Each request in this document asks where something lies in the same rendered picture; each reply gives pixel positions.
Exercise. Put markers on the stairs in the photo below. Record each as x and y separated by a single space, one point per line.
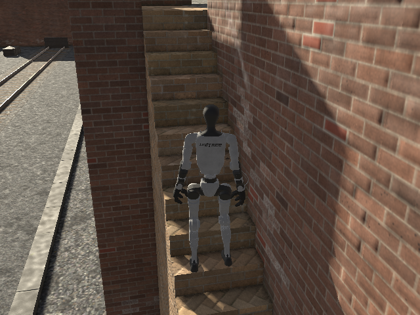
181 79

